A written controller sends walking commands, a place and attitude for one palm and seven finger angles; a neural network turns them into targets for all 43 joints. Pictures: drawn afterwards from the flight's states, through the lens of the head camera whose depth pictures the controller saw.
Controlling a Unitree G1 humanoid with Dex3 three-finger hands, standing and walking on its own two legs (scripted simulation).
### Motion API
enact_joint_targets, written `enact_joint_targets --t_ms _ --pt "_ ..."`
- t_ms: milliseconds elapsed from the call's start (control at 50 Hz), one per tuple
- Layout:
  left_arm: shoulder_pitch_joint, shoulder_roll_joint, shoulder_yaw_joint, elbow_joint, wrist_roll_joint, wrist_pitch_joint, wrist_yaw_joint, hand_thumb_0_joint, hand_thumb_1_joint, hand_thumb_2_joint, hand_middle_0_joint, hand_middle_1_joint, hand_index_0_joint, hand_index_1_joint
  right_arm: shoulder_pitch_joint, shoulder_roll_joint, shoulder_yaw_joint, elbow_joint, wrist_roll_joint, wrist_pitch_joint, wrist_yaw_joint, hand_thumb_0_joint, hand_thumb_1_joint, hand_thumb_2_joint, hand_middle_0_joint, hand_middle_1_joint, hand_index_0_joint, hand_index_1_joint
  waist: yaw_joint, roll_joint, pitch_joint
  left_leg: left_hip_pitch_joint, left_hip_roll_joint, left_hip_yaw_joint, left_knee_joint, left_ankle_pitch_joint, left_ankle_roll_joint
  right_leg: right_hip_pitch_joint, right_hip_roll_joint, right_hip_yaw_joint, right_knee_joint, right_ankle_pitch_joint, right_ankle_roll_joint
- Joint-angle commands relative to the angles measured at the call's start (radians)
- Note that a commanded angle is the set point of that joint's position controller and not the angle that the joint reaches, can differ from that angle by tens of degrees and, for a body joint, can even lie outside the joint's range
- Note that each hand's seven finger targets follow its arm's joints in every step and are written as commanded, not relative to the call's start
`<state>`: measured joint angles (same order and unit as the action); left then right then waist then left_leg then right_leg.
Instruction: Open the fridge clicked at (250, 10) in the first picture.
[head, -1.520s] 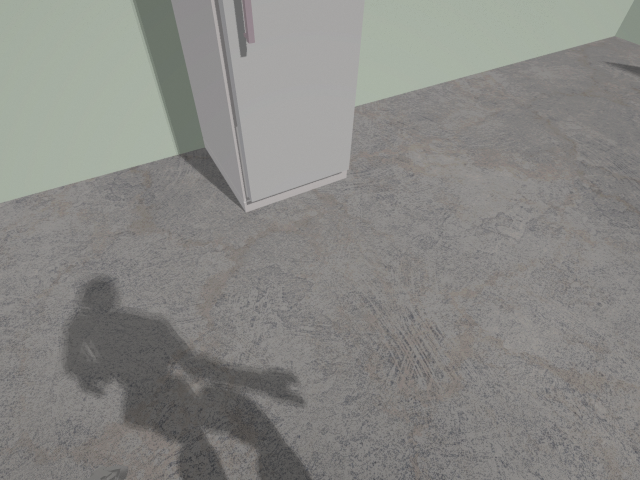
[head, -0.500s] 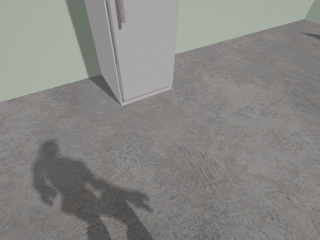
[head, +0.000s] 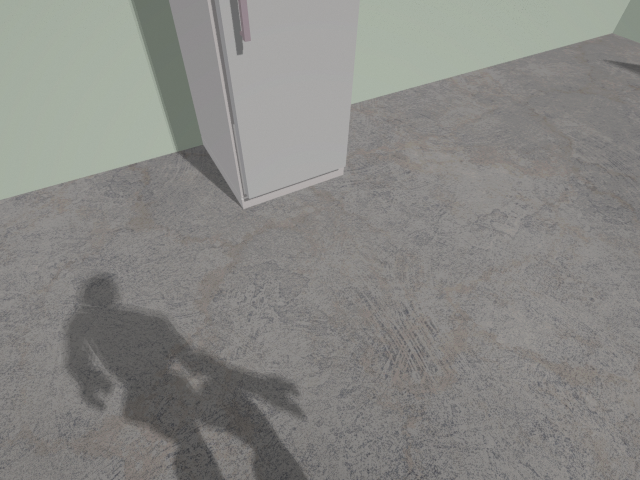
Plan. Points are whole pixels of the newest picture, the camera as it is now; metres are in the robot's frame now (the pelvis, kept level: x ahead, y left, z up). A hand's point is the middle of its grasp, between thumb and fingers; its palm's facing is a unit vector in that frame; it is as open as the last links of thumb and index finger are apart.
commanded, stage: walk to a spot facing it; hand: left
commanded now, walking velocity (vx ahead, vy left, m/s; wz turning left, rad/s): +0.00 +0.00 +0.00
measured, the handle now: out of the picture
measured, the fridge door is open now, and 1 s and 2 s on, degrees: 0 0 0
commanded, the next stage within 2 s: turn to face it in 1.92 s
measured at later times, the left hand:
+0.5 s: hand out of the picture +0.11 +0.14 -0.19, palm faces -0.07 -0.98 -0.20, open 7.4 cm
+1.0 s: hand (244, 361) +0.35 +0.16 -0.19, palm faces -0.22 -0.96 -0.17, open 7.4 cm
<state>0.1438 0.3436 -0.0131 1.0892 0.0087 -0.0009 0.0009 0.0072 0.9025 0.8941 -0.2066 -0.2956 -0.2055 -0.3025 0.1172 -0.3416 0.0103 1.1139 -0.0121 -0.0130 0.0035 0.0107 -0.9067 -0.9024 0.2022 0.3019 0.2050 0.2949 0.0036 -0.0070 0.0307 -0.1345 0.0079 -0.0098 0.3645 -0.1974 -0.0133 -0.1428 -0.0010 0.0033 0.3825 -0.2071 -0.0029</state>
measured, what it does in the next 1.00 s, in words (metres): walks ahead, turning right: left foot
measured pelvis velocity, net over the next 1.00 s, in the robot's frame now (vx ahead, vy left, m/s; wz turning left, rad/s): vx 0.31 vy -0.02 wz -0.32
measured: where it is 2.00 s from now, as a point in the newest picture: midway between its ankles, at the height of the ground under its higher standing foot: (381, 340)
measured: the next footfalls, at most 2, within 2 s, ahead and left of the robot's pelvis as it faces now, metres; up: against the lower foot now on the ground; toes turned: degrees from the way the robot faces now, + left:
left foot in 0.84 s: +0.42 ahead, +0.05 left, +0.00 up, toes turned -7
right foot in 1.30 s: +0.50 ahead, -0.24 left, +0.00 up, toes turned -31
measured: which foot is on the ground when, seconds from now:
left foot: down 0.00-0.40, up 0.42-0.82, down 0.84-1.00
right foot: down 0.00-0.84, up 0.86-1.00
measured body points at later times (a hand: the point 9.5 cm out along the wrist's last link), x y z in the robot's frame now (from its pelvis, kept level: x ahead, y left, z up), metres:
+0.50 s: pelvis +0.09 -0.04 -0.02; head +0.10 -0.05 +0.43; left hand +0.11 +0.20 -0.17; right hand +0.02 -0.27 -0.18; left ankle +0.04 +0.11 -0.68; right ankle +0.05 -0.11 -0.75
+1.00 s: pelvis +0.31 -0.02 -0.01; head +0.33 -0.01 +0.43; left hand +0.36 +0.21 -0.18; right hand +0.32 -0.26 -0.15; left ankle +0.38 +0.06 -0.75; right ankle +0.22 -0.11 -0.65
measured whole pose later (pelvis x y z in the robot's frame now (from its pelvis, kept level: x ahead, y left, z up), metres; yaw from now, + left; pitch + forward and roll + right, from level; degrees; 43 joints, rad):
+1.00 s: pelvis +0.31 -0.02 -0.01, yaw -18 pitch -1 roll +1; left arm 0.34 0.19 0.06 1.08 0.03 -0.02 0.00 0.01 0.91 0.89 -0.20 -0.29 -0.20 -0.30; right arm 0.20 -0.13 -0.05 1.01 -0.02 -0.09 -0.02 -0.01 -0.94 -0.90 0.20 0.30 0.21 0.29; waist 0.03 -0.05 0.03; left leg -0.29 0.05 0.20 0.55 -0.24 0.04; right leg -0.45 -0.05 -0.03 1.23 -0.34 -0.04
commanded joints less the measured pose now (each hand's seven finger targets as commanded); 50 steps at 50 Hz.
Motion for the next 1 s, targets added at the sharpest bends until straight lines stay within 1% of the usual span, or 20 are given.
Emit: enact_joint_targets --t_ms 0,40,100,160,260,300,340,360,380,400,460,560,720,740,780,800,820,840,900,980 --pt "-0.041 0.206 0.046 -0.062 0.003 -0.025 0.01 0.0 0.9 0.9 -0.2 -0.3 -0.2 -0.3 -0.049 -0.203 -0.044 -0.062 0.005 -0.021 -0.016 0.0 -0.9 -0.9 0.2 0.3 0.2 0.3 0.0 0.01 -0.049 0.011 0.111 -0.091 -0.057 0.127 0.038 -0.004 -0.117 0.103 -0.071 0.113 -0.026" --pt "0.03 0.084 0.022 -0.033 0.003 -0.004 0.013 0.0 0.9 0.9 -0.2 -0.3 -0.2 -0.3 0.019 -0.078 -0.016 -0.034 -0.003 -0.004 -0.012 0.0 -0.9 -0.9 0.2 0.3 0.2 0.3 -0.001 -0.004 -0.056 0.012 0.103 -0.057 -0.035 -0.013 0.019 -0.023 -0.104 0.111 -0.069 -0.054 -0.014" --pt "0.072 0.09 0.036 -0.048 0.013 0.015 -0.004 0.0 0.9 0.9 -0.2 -0.3 -0.2 -0.3 0.062 -0.083 -0.031 -0.046 -0.013 0.01 -0.008 0.0 -0.9 -0.9 0.2 0.3 0.2 0.3 0.0 -0.015 0.056 -0.083 0.092 -0.041 -0.017 -0.328 0.025 -0.135 -0.079 0.169 -0.075 -0.352 -0.039" --pt "0.114 0.081 0.053 -0.077 0.015 0.011 -0.016 0.0 0.9 0.9 -0.2 -0.3 -0.2 -0.3 0.094 -0.094 -0.047 -0.069 -0.012 0.0 -0.01 0.0 -0.9 -0.9 0.2 0.3 0.2 0.3 -0.001 0.009 0.078 -0.093 0.119 -0.056 0.018 -0.385 0.052 -0.193 -0.053 0.184 -0.003 -0.378 -0.066" --pt "0.062 -0.009 0.06 -0.154 0.013 -0.019 -0.027 0.0 0.9 0.9 -0.2 -0.3 -0.2 -0.3 0.236 -0.12 -0.082 -0.069 -0.005 -0.032 -0.019 0.0 -0.9 -0.9 0.2 0.3 0.2 0.3 -0.054 0.212 0.097 0.108 0.352 -0.27 -0.124 -0.264 0.195 -0.46 0.01 -0.016 0.398 -0.282 -0.026" --pt "0.026 -0.035 0.064 -0.17 0.013 -0.03 -0.031 0.0 0.9 0.9 -0.2 -0.3 -0.2 -0.3 0.263 -0.089 -0.079 -0.058 -0.012 -0.041 -0.021 0.0 -0.9 -0.9 0.2 0.3 0.2 0.3 -0.055 0.172 0.118 0.105 0.37 -0.196 -0.082 0.005 0.205 -0.451 -0.045 -0.031 0.404 -0.32 -0.019" --pt "0.168 -0.063 0.072 -0.121 0.014 -0.035 -0.038 0.0 0.9 0.9 -0.2 -0.3 -0.2 -0.3 0.193 -0.067 -0.073 -0.067 -0.014 -0.041 -0.024 0.0 -0.9 -0.9 0.2 0.3 0.2 0.3 0.025 0.129 0.056 -0.043 0.291 -0.019 0.072 0.054 0.125 -0.155 -0.033 -0.084 0.212 -0.188 -0.026" --pt "0.322 -0.035 0.082 -0.067 0.017 -0.04 -0.034 0.0 0.9 0.9 -0.2 -0.3 -0.2 -0.3 0.154 -0.044 -0.068 -0.077 -0.009 -0.042 -0.02 0.0 -0.9 -0.9 0.2 0.3 0.2 0.3 0.1 -0.001 0.004 -0.192 0.204 0.084 0.302 0.045 0.074 0.082 -0.021 -0.047 0.101 -0.09 -0.049" --pt "0.494 0.087 0.113 -0.017 0.024 -0.056 -0.014 0.0 0.9 0.9 -0.2 -0.3 -0.2 -0.3 0.121 0.035 -0.052 -0.125 0.006 -0.05 -0.009 0.0 -0.9 -0.9 0.2 0.3 0.2 0.3 0.153 -0.35 -0.035 -0.499 0.062 0.208 0.658 -0.204 0.006 0.286 -0.3 0.413 -0.078 -0.129 -0.151" --pt "0.556 0.094 0.105 0.003 -0.001 -0.06 0.002 0.0 0.9 0.9 -0.2 -0.3 -0.2 -0.3 0.031 0.009 -0.056 -0.165 -0.002 -0.06 -0.006 0.0 -0.9 -0.9 0.2 0.3 0.2 0.3 0.162 -0.288 0.008 -0.589 0.054 0.106 0.784 -0.351 0.015 0.253 -0.375 0.613 -0.164 -0.017 -0.215" --pt "0.405 -0.009 0.08 -0.024 0.013 -0.063 0.018 0.0 0.9 0.9 -0.2 -0.3 -0.2 -0.3 0.014 0.065 -0.064 -0.138 -0.009 -0.053 -0.001 0.0 -0.9 -0.9 0.2 0.3 0.2 0.3 0.071 -0.021 0.101 -0.616 0.137 0.033 0.841 -0.192 0.004 0.112 -0.335 0.442 -0.143 0.043 -0.245" --pt "0.361 -0.053 0.068 -0.015 0.017 -0.082 0.021 0.0 0.9 0.9 -0.2 -0.3 -0.2 -0.3 0.07 0.118 -0.072 -0.122 -0.009 -0.024 0.018 0.0 -0.9 -0.9 0.2 0.3 0.2 0.3 0.009 -0.073 0.078 -0.539 0.128 0.093 0.686 -0.028 -0.03 0.035 -0.221 0.2 -0.179 0.178 -0.186" --pt "0.366 -0.046 0.078 0.015 0.017 -0.08 0.03 0.0 0.9 0.9 -0.2 -0.3 -0.2 -0.3 -0.059 0.131 -0.067 -0.191 0.0 -0.046 0.031 0.0 -0.9 -0.9 0.2 0.3 0.2 0.3 0.026 -0.126 0.103 -0.365 0.079 0.136 0.329 0.035 0.013 0.068 -0.197 0.123 -0.146 0.367 -0.142" --pt "0.364 -0.041 0.08 0.015 0.016 -0.08 0.03 0.0 0.9 0.9 -0.2 -0.3 -0.2 -0.3 -0.03 0.12 -0.071 -0.183 -0.001 -0.05 0.026 0.0 -0.9 -0.9 0.2 0.3 0.2 0.3 0.01 -0.107 0.083 -0.292 0.053 0.153 0.295 0.022 0.024 0.072 -0.193 0.119 -0.088 0.468 -0.14" --pt "0.338 -0.043 0.085 0.011 0.012 -0.078 0.029 0.0 0.9 0.9 -0.2 -0.3 -0.2 -0.3 0.22 0.072 -0.085 -0.107 -0.012 -0.059 0.004 0.0 -0.9 -0.9 0.2 0.3 0.2 0.3 -0.098 -0.066 -0.035 0.027 0.031 0.139 0.195 0.056 0.048 -0.002 -0.141 0.071 0.211 0.546 -0.106" --pt "0.369 -0.084 0.085 -0.001 0.003 -0.076 0.021 0.0 0.9 0.9 -0.2 -0.3 -0.2 -0.3 0.362 -0.012 -0.105 -0.07 -0.024 -0.061 -0.011 0.0 -0.9 -0.9 0.2 0.3 0.2 0.3 -0.142 0.074 -0.15 0.268 0.182 -0.051 0.154 0.0 0.097 -0.166 -0.068 0.033 0.456 0.324 -0.077" --pt "0.412 -0.139 0.079 -0.024 -0.005 -0.074 0.007 0.0 0.9 0.9 -0.2 -0.3 -0.2 -0.3 0.451 -0.109 -0.125 -0.053 -0.029 -0.061 -0.014 0.0 -0.9 -0.9 0.2 0.3 0.2 0.3 -0.128 0.324 -0.227 0.376 0.455 -0.439 -0.019 -0.065 0.194 -0.362 0.064 -0.05 0.81 -0.307 -0.047" --pt "0.351 -0.129 0.075 -0.051 0.004 -0.077 0.01 0.0 0.9 0.9 -0.2 -0.3 -0.2 -0.3 0.401 -0.088 -0.117 -0.059 -0.013 -0.051 -0.017 0.0 -0.9 -0.9 0.2 0.3 0.2 0.3 -0.11 0.225 -0.178 0.274 0.49 -0.531 -0.125 -0.228 0.222 -0.434 0.028 0.029 0.942 -0.33 -0.061" --pt "0.232 -0.14 0.08 -0.061 0.022 -0.054 -0.011 0.0 0.9 0.9 -0.2 -0.3 -0.2 -0.3 0.214 0.076 -0.08 -0.098 -0.015 -0.064 -0.02 0.0 -0.9 -0.9 0.2 0.3 0.2 0.3 -0.036 0.121 0.058 -0.085 0.39 -0.273 -0.193 -0.306 0.171 -0.471 -0.095 0.027 0.965 -0.141 -0.045" --pt "0.272 -0.184 0.084 -0.064 0.029 -0.011 -0.022 0.0 0.9 0.9 -0.2 -0.3 -0.2 -0.3 0.178 0.104 -0.081 -0.098 -0.015 -0.083 -0.023 0.0 -0.9 -0.9 0.2 0.3 0.2 0.3 0.035 0.098 0.045 -0.215 0.314 -0.018 -0.213 -0.144 0.152 -0.373 -0.13 -0.009 0.77 -0.066 -0.019"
